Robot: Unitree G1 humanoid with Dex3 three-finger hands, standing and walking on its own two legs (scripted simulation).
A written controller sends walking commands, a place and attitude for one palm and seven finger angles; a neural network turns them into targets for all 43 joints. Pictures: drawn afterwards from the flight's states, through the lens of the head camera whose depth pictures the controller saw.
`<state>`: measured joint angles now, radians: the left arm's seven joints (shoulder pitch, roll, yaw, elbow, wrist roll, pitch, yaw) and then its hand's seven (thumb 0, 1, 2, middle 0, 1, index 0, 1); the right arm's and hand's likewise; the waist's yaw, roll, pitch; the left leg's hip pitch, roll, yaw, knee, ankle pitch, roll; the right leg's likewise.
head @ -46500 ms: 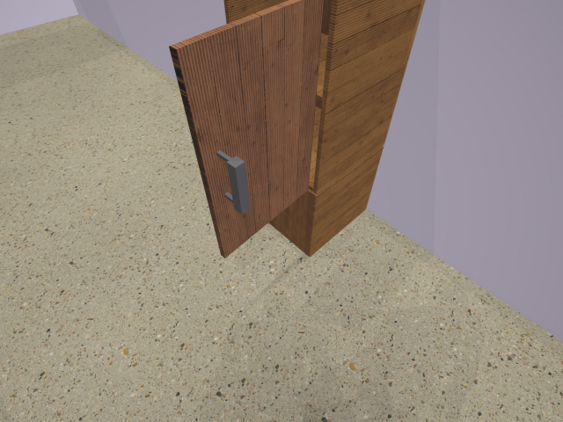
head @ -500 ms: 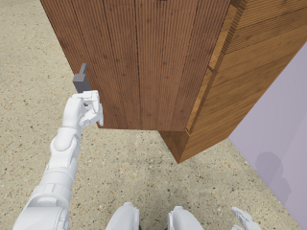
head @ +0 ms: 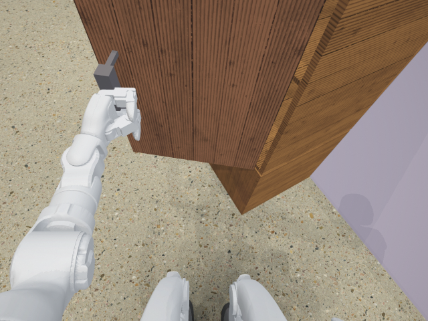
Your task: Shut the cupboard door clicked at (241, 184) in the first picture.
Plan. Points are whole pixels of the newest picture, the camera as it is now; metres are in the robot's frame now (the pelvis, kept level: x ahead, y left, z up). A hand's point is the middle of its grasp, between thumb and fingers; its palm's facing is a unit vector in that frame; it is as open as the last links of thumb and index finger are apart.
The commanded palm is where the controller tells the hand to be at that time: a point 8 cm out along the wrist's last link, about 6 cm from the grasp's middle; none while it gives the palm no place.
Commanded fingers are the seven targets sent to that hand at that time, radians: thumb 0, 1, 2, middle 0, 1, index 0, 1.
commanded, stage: push the door shut along its arc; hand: left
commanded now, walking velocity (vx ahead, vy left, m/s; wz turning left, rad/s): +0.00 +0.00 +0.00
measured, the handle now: (118, 90) +0.55 +0.18 +0.06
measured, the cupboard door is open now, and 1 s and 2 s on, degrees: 52 41 30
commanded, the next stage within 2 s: pull the fist back off the door in 1.14 s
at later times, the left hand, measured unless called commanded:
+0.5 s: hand (167, 89) +0.54 +0.09 +0.07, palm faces -0.33 -0.94 -0.03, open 3.1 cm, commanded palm +0.54 +0.13 +0.06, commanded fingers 0.00 0.90 0.90 -1.30 -1.50 -1.30 -1.50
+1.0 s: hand (174, 83) +0.56 +0.07 +0.07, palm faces -0.42 -0.91 -0.04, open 3.4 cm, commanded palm +0.59 +0.08 +0.06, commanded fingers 0.00 0.90 0.90 -1.30 -1.50 -1.30 -1.50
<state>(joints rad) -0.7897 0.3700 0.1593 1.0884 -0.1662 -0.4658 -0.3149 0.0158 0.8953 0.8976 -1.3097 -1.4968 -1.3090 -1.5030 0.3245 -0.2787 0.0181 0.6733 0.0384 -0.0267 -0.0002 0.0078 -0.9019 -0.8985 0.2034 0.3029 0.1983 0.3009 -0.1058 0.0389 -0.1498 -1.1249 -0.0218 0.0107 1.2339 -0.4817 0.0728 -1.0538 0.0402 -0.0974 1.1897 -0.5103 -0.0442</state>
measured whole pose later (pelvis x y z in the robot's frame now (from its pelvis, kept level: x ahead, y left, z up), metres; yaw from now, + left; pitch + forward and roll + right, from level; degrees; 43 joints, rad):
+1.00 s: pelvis +0.00 -0.01 -0.03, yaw -2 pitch +29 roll -5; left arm -1.23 0.52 0.13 1.29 -0.10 -0.27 -0.44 0.03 0.98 1.01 -1.29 -1.50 -1.30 -1.50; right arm 0.34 -0.29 0.04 0.70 0.00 -0.07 0.00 0.00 -0.90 -0.90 0.20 0.30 0.20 0.30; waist -0.22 0.06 -0.14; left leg -1.33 0.01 -0.02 1.35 -0.52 0.06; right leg -1.24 0.07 -0.13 1.28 -0.54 -0.06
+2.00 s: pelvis +0.03 -0.03 +0.01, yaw -1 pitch +25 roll -1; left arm -0.79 0.20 0.19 1.06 -0.05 -0.49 0.07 0.02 0.90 0.90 -1.29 -1.50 -1.30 -1.50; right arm 0.39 -0.27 -0.04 0.64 -0.03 0.03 0.10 0.00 -0.90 -0.90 0.20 0.30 0.20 0.30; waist -0.15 0.04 -0.16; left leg -1.09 0.00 0.02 1.17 -0.51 0.03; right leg -1.05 0.07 -0.08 1.15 -0.54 -0.08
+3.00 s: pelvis +0.05 +0.00 +0.10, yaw +0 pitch +1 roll -1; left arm 0.08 0.29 0.02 0.03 -0.08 -0.08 0.05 0.02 0.89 0.90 -1.03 -1.20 -1.03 -1.21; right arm 0.17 -0.22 0.05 0.52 0.07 0.06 -0.08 0.01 -0.90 -0.90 0.20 0.30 0.19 0.30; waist 0.02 0.04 -0.05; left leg -0.31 -0.05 0.04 0.60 -0.31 0.07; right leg -0.26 0.04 -0.02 0.57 -0.33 -0.02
